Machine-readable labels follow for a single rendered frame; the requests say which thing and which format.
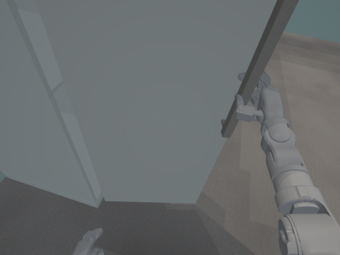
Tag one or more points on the fridge door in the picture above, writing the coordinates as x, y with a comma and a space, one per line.
150, 82

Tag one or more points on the right robot hand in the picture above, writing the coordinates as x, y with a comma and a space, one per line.
268, 100

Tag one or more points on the left robot hand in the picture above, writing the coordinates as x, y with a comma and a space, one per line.
84, 247

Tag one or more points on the robot right forearm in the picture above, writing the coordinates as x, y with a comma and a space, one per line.
295, 191

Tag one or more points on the handle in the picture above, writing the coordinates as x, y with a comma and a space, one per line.
277, 22

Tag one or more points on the robot right upper arm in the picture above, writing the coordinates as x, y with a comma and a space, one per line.
308, 234

